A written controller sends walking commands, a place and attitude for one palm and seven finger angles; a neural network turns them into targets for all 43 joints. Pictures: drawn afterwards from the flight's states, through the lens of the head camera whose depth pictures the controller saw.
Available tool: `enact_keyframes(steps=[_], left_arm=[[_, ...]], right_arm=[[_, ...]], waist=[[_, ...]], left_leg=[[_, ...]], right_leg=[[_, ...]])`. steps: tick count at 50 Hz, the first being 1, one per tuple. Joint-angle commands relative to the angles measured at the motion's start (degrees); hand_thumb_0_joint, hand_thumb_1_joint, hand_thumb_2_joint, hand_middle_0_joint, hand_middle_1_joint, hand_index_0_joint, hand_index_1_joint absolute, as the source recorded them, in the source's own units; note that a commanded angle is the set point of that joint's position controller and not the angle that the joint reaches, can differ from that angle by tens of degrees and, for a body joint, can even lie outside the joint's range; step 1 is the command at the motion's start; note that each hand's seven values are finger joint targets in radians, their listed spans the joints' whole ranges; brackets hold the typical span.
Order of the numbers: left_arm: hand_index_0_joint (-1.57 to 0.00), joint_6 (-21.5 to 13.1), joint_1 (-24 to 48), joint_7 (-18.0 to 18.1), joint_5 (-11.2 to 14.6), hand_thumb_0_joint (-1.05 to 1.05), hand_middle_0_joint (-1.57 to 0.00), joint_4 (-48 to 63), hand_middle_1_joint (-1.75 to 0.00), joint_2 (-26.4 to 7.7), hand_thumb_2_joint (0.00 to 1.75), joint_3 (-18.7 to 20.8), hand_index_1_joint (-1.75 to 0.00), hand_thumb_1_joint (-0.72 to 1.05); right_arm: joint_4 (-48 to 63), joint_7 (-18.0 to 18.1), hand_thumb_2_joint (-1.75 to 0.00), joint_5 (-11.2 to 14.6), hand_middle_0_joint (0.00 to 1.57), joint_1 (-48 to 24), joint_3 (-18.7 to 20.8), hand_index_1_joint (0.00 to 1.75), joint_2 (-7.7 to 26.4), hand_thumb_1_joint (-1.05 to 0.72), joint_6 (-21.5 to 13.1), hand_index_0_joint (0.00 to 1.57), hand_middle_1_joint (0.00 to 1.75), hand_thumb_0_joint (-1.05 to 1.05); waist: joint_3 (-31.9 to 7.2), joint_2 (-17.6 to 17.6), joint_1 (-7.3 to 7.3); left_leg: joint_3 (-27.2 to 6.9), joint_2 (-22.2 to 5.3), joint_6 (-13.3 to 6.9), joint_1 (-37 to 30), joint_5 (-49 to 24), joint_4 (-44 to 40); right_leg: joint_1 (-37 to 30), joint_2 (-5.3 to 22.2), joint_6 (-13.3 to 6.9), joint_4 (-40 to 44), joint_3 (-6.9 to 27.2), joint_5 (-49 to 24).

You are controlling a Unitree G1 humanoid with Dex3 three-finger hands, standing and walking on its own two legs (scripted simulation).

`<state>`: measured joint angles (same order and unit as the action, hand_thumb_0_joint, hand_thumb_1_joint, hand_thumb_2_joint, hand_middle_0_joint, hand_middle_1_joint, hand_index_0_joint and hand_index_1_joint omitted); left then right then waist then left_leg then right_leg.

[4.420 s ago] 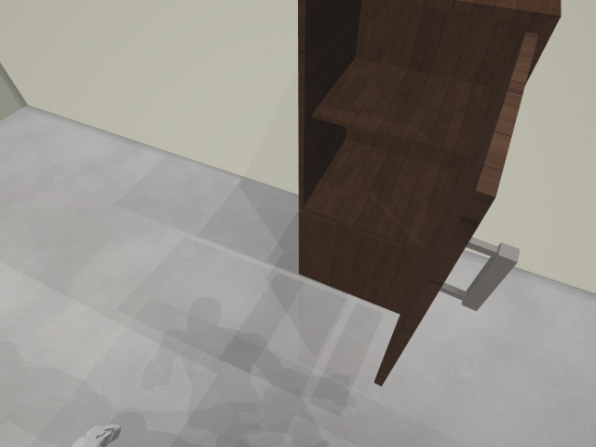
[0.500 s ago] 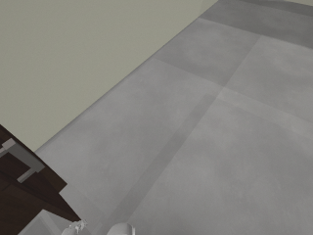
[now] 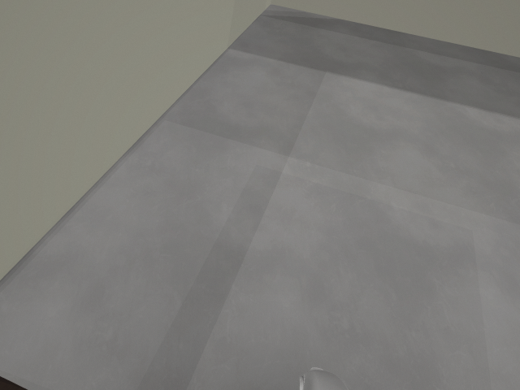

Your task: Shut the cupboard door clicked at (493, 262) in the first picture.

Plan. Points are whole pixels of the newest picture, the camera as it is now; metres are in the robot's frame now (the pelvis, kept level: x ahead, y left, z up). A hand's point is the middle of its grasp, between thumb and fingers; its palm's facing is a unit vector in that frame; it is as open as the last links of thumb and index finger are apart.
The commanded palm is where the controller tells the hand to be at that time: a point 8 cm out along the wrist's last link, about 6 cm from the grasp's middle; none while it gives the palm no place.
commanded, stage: walk around to get in front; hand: left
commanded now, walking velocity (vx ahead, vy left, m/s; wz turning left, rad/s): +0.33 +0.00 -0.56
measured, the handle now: out of the picture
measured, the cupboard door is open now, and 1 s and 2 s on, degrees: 86 86 86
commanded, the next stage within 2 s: none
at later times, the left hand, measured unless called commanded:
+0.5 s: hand (212, 317) +0.28 +0.10 -0.17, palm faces -0.16 -0.96 -0.23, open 7.2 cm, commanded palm none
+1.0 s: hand (225, 236) +0.48 +0.10 -0.18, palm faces -0.28 -0.95 -0.14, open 7.4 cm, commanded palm none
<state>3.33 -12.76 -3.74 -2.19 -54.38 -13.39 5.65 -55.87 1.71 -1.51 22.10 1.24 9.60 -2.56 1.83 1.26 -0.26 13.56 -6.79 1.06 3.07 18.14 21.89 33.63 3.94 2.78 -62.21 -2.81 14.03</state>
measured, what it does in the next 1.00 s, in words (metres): walks ahead, turning right: right foot, then left foot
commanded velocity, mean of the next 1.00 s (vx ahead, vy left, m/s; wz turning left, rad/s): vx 0.37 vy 0.00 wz -0.26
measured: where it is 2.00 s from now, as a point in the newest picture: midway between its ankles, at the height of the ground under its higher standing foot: (313, 256)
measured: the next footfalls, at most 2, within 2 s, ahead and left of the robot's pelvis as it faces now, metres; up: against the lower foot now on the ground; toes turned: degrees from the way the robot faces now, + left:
right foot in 0.20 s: +0.20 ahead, -0.16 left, +0.00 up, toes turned -16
left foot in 0.72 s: +0.45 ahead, +0.02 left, +0.00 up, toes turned -7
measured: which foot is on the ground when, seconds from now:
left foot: down 0.00-0.20, up 0.22-0.70, down 0.72-1.00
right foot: up 0.00-0.18, down 0.20-0.74, up 0.76-1.00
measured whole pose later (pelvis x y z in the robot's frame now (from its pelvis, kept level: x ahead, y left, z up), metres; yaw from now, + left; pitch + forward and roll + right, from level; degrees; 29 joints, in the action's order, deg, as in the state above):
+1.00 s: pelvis +0.41 -0.06 +0.00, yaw -22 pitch -1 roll +0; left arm 0.2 -17.2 -1.3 -2.2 -61.4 -10.0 5.0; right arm -61.2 2.1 -1.0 19.5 3.2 9.4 -4.3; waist 0.8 2.3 1.0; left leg 14.6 -2.7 -2.2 5.1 15.1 21.5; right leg 33.8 6.0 0.7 -62.9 -1.3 9.2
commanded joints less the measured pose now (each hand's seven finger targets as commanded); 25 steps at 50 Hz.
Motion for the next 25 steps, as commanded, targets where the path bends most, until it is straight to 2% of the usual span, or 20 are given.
enact_keyframes(steps=[1,4,5,6,7,8,9,10,11,12,13,14,15,16,17,19,21,23,25], left_arm=[[-0.20,-2.21,13.50,-0.39,0.35,0.00,-0.20,7.30,-0.30,1.16,0.90,-0.90,-0.30,0.90],[-0.20,-3.00,15.53,-0.28,0.42,0.00,-0.20,7.10,-0.30,1.41,0.90,-1.29,-0.30,0.90],[-0.20,-3.29,15.42,-0.23,0.34,0.00,-0.20,6.95,-0.30,1.38,0.90,-1.23,-0.30,0.90],[-0.20,-3.65,13.08,-0.09,0.39,0.00,-0.20,6.23,-0.30,0.94,0.90,-1.10,-0.30,0.90],[-0.20,-4.18,9.18,0.17,0.43,0.00,-0.20,4.86,-0.30,-0.26,0.90,-0.80,-0.30,0.90],[-0.20,-4.90,0.22,0.51,0.38,0.00,-0.20,2.03,-0.30,-2.00,0.90,-0.23,-0.30,0.90],[-0.20,-5.71,-8.68,1.25,0.27,0.00,-0.20,-0.65,-0.30,-7.64,0.90,1.06,-0.30,0.90],[-0.20,-6.04,-15.86,2.34,0.72,0.00,-0.20,-2.28,-0.30,-14.43,0.90,2.82,-0.30,0.90],[-0.20,-5.29,-16.28,2.92,2.17,0.00,-0.20,-2.70,-0.30,-17.72,0.90,3.40,-0.30,0.90],[-0.20,-5.22,-11.97,3.10,1.99,0.00,-0.20,-1.33,-0.30,-15.64,0.90,2.95,-0.30,0.90],[-0.20,-5.34,-6.70,3.34,1.94,0.00,-0.20,-0.17,-0.30,-11.69,0.90,1.67,-0.30,0.90],[-0.20,-5.69,-2.56,3.62,1.74,0.00,-0.20,0.55,-0.30,-8.38,0.90,0.74,-0.30,0.90],[-0.20,-6.15,-0.54,3.72,1.39,0.00,-0.20,0.88,-0.30,-6.83,0.90,0.11,-0.30,0.90],[-0.20,-6.59,0.10,3.84,1.12,0.00,-0.20,0.63,-0.30,-5.69,0.90,-0.18,-0.30,0.90],[-0.20,-6.78,-0.10,3.90,0.95,0.00,-0.20,0.37,-0.30,-5.12,0.90,-0.41,-0.30,0.90],[-0.20,-7.28,-1.12,3.95,0.80,0.00,-0.20,-0.61,-0.30,-4.47,0.90,-0.58,-0.30,0.90],[-0.20,-7.59,-2.16,3.96,0.89,0.00,-0.20,-0.76,-0.30,-3.84,0.90,-0.37,-0.30,0.90],[-0.20,-7.83,-4.56,3.92,1.07,0.00,-0.20,-1.48,-0.30,-3.73,0.90,-0.73,-0.30,0.90],[-0.20,-8.13,-6.46,4.19,0.99,0.00,-0.20,-2.17,-0.30,-3.82,0.90,-0.95,-0.30,0.90]], right_arm=[[0.36,0.24,-0.90,-0.43,0.20,6.39,2.43,0.30,9.00,-0.90,-1.29,0.20,0.30,0.00],[-1.14,-0.19,-0.90,-0.79,0.20,7.53,2.81,0.30,9.37,-0.90,-1.03,0.20,0.30,0.00],[-1.28,-0.20,-0.90,-0.77,0.20,7.81,2.87,0.30,9.46,-0.90,-1.06,0.20,0.30,0.00],[-1.36,-0.25,-0.90,-0.68,0.20,7.10,3.09,0.30,10.21,-0.90,-1.07,0.20,0.30,0.00],[-1.19,-0.28,-0.90,-0.43,0.20,6.45,3.25,0.30,10.99,-0.90,-1.07,0.20,0.30,0.00],[-0.80,-0.54,-0.90,-0.04,0.20,4.67,3.35,0.30,11.75,-0.90,-1.05,0.20,0.30,0.00],[0.07,-1.37,-0.90,0.70,0.20,4.29,2.99,0.30,10.22,-0.90,-0.99,0.20,0.30,0.00],[2.54,-1.29,-0.90,1.42,0.20,3.93,1.97,0.30,5.39,-0.90,-1.21,0.20,0.30,0.00],[4.68,-0.92,-0.90,1.40,0.20,-2.16,2.11,0.30,6.57,-0.90,-1.19,0.20,0.30,0.00],[4.82,-0.80,-0.90,1.07,0.20,-4.97,2.71,0.30,6.64,-0.90,-1.16,0.20,0.30,0.00],[4.04,-0.79,-0.90,0.55,0.20,-6.04,2.90,0.30,6.91,-0.90,-1.14,0.20,0.30,0.00],[2.66,-0.88,-0.90,0.04,0.20,-5.11,2.89,0.30,6.06,-0.90,-0.66,0.20,0.30,0.00],[1.21,-1.01,-0.90,-0.36,0.20,-2.61,2.68,0.30,4.90,-0.90,0.11,0.20,0.30,0.00],[0.25,-1.10,-0.90,-0.57,0.20,-0.25,2.56,0.30,4.32,-0.90,0.75,0.20,0.30,0.00],[-0.08,-1.23,-0.90,-0.64,0.20,0.65,2.61,0.30,4.15,-0.90,1.15,0.20,0.30,0.00],[0.04,-1.62,-0.90,-0.69,0.20,0.51,2.68,0.30,3.62,-0.90,1.36,0.20,0.30,0.00],[1.65,-1.99,-0.90,-0.78,0.20,-2.68,2.74,0.30,3.67,-0.90,1.37,0.20,0.30,0.00],[3.30,-2.46,-0.90,-0.72,0.20,-7.32,2.84,0.30,4.13,-0.90,1.11,0.20,0.30,0.00],[4.95,-2.86,-0.90,-0.59,0.20,-10.99,2.75,0.30,4.00,-0.90,0.70,0.20,0.30,0.00]], waist=[[6.01,-10.38,-3.86],[5.36,-12.26,-4.47],[5.01,-11.85,-4.04],[3.12,-12.09,-2.54],[0.33,-11.06,-0.55],[-4.96,-9.04,4.15],[-10.92,-1.58,8.20],[-17.97,9.69,10.06],[-16.92,10.88,10.45],[-11.46,9.04,8.80],[-5.61,3.20,6.00],[-2.78,-0.78,3.34],[-1.62,0.41,1.03],[-1.46,2.61,-0.43],[-1.32,2.98,-1.16],[-1.06,3.96,-1.89],[0.11,3.43,-1.48],[1.89,4.48,-0.12],[2.68,4.10,0.78]], left_leg=[[-4.05,-14.08,-6.25,-2.77,-15.66,-8.81],[-0.73,-14.07,-5.50,-3.51,-22.54,-5.63],[0.12,-14.23,-5.32,-3.37,-28.09,-3.61],[1.83,-14.37,-4.98,-4.57,-36.37,0.16],[2.74,-14.33,-4.19,-3.55,-44.72,6.76],[5.21,-12.60,-2.18,-0.83,-47.53,17.36],[4.75,-11.12,-0.09,14.16,-35.11,30.52],[2.20,-2.00,3.16,32.33,13.47,49.27],[-6.02,-1.53,1.83,37.59,16.48,57.51],[-10.63,-2.66,1.60,38.70,10.95,61.43],[-11.94,-4.65,1.42,37.85,4.89,59.65],[-12.11,-6.06,1.36,34.33,1.50,55.39],[-11.10,-6.07,1.82,31.51,-0.42,52.06],[-10.57,-5.79,2.20,29.85,-1.63,49.80],[-10.11,-5.27,2.48,28.69,-2.49,47.58],[-9.88,-4.58,2.80,29.23,-4.67,43.66],[-9.97,-4.27,3.31,31.26,-7.54,39.38],[-10.12,-3.98,3.41,33.47,-9.48,35.35],[-10.52,-3.81,3.18,33.96,-9.79,30.03]], right_leg=[[7.16,1.48,-0.38,10.66,-3.25,-0.04],[1.37,-0.95,-2.11,18.91,-6.13,0.77],[-1.13,-1.94,-2.99,20.93,-6.76,1.11],[-4.76,-3.53,-4.06,23.14,-8.03,2.48],[-12.46,-5.01,-5.32,26.35,-8.83,3.18],[-24.58,-7.20,-6.32,30.63,-10.21,-0.95],[-43.84,-1.09,-8.80,32.02,-2.40,-2.83],[-56.82,17.51,-15.59,36.31,25.19,-2.77],[-51.70,22.34,-18.07,43.95,34.82,-3.63],[-43.10,21.50,-17.46,47.12,34.40,4.07],[-34.84,18.81,-16.24,47.76,28.91,4.50],[-27.70,15.90,-15.11,48.15,22.15,2.71],[-23.01,13.16,-13.54,48.77,16.44,-1.62],[-20.58,11.52,-12.98,49.42,13.29,-4.69],[-18.66,10.21,-12.80,49.77,11.24,-5.61],[-18.56,8.65,-12.87,50.49,9.89,-5.29],[-19.03,8.05,-13.39,51.49,9.57,-3.39],[-20.55,8.01,-13.48,52.00,10.41,-2.91],[-22.65,8.92,-13.98,51.64,11.88,-3.74]])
